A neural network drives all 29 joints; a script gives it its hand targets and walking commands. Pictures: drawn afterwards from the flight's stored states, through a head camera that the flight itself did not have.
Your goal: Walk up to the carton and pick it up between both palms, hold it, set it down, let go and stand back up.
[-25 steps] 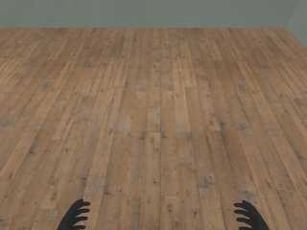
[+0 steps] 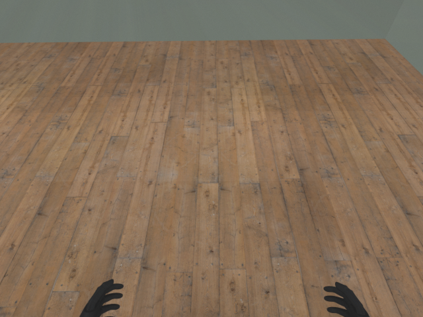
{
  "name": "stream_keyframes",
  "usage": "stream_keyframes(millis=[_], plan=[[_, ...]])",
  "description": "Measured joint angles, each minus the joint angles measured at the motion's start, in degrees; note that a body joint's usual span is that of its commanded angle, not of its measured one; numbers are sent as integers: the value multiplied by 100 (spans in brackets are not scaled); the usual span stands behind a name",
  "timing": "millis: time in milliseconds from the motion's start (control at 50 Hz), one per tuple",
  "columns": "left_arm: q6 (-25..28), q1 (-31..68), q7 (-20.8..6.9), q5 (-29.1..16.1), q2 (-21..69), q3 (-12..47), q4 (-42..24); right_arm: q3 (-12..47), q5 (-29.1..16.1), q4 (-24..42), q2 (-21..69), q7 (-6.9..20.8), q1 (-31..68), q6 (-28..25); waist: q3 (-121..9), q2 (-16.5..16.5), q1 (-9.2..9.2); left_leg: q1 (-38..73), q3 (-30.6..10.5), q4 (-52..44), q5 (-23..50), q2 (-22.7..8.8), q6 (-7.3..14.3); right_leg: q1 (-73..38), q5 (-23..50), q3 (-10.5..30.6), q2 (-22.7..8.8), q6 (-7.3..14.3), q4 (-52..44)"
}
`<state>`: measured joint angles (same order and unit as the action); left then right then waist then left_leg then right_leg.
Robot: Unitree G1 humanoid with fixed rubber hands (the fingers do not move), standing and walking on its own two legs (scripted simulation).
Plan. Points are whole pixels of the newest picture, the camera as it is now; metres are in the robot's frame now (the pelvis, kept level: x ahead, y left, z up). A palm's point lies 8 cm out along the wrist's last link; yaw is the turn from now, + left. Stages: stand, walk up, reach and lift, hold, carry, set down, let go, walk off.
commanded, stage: stand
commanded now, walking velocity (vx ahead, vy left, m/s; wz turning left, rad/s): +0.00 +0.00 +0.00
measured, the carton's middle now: out of the picture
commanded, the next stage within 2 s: walk up in 0.74 s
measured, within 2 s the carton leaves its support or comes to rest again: neither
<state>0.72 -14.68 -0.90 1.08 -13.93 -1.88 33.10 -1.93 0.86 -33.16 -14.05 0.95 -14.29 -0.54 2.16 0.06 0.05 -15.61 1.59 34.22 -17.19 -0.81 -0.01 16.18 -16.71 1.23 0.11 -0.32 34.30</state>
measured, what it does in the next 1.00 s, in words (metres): stands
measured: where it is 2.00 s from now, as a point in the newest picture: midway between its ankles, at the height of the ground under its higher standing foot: outside the picture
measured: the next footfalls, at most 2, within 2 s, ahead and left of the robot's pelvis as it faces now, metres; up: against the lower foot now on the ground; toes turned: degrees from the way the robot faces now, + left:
left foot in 1.26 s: +0.01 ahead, +0.25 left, +0.00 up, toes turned +16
right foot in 1.54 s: +0.05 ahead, +0.08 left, +0.00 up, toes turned +26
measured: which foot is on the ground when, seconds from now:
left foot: down 0.00-0.98, up 1.00-1.00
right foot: down 0.00-1.00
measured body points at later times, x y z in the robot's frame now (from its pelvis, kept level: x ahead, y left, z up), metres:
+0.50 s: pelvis +0.00 +0.00 +0.00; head +0.00 +0.00 +0.45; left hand +0.14 +0.25 -0.09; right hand +0.12 -0.26 -0.10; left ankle +0.01 +0.12 -0.73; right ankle +0.02 -0.12 -0.73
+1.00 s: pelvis -0.01 +0.00 +0.00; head +0.01 +0.00 +0.45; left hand +0.14 +0.26 -0.09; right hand +0.11 -0.26 -0.10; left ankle +0.01 +0.12 -0.72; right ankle +0.02 -0.12 -0.73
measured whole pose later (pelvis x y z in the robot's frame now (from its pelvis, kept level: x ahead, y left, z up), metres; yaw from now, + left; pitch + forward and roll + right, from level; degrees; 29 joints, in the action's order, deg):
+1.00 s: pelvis -0.01 +0.00 +0.00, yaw +2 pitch -2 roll +0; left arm 0.9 -12.6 0.3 1.9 -15.7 -1.0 34.9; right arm -2.0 2.9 -34.8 -16.4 2.6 -15.6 1.4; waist 3.8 0.1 1.8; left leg -19.9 0.3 41.9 -16.6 -0.2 -0.1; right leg 16.6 -16.2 -0.1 -0.9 -0.1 34.5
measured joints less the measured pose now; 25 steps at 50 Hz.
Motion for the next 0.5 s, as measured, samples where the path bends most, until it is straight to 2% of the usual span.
stream_keyframes(millis=[500], plan=[[-3, -80, 12, 5, -22, 33, 88, 9, 1, -123, -38, -5, -135, 14, -3, -1, 1, 17, 79, -101, 80, -29, -7, 36, 101, 95, 30, -3, -71]])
